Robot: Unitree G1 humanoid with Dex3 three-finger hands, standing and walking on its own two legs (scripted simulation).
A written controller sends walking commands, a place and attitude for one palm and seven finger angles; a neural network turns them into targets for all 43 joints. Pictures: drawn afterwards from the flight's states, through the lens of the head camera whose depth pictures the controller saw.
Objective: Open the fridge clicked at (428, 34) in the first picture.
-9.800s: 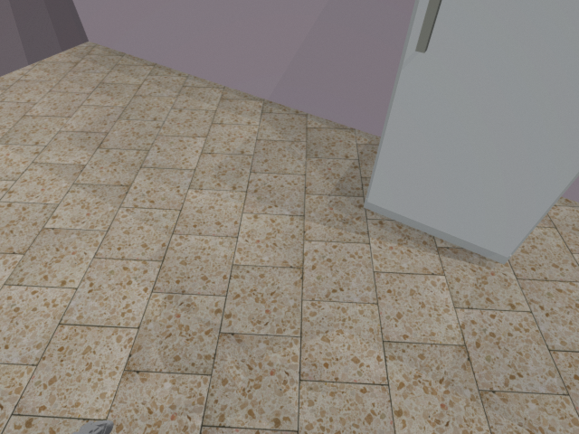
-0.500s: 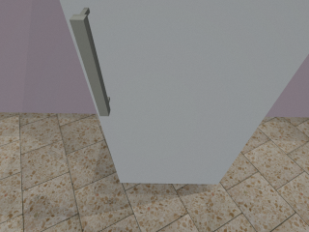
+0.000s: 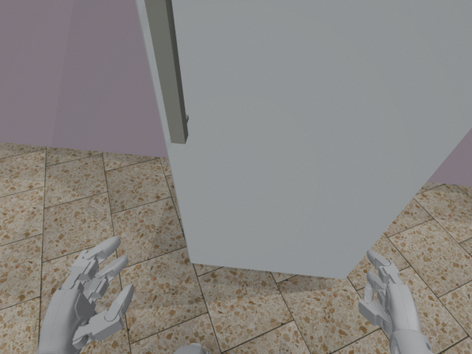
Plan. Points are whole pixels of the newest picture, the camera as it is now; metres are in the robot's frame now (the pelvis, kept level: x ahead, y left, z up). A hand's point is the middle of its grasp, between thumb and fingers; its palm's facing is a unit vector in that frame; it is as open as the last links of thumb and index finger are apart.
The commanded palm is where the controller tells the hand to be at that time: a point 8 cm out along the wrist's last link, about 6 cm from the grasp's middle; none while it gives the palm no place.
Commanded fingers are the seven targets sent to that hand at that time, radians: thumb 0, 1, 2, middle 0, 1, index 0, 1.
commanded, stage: raise the hand to about handle height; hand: left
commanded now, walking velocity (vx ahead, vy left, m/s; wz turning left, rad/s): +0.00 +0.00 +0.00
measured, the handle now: (173, 63) +0.50 +0.16 +0.24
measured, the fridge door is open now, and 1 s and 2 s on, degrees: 0 0 0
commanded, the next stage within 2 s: move the hooked fingers beside the handle in 1.66 s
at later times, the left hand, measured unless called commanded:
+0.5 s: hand (79, 233) +0.23 +0.24 +0.14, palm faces +0.04 -1.00 -0.08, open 11.7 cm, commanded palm +0.21 +0.29 +0.15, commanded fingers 0.00 -0.22 0.42 -0.28 -1.02 -0.28 -1.02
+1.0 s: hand (17, 162) +0.27 +0.29 +0.23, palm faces +0.10 -0.99 -0.10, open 13.9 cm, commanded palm +0.24 +0.33 +0.24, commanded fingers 0.00 -0.50 0.30 -0.30 -1.20 -0.30 -1.20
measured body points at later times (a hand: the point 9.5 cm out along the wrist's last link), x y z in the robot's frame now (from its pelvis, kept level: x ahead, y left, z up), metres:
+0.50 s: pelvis +0.01 +0.02 +0.03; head +0.01 +0.01 +0.48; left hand +0.23 +0.29 +0.14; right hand +0.16 -0.22 -0.05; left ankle +0.03 +0.12 -0.68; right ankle +0.01 -0.10 -0.68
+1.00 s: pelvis +0.01 +0.01 +0.05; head -0.01 +0.00 +0.50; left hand +0.26 +0.34 +0.24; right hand +0.22 -0.18 -0.01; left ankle +0.03 +0.12 -0.68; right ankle +0.01 -0.10 -0.68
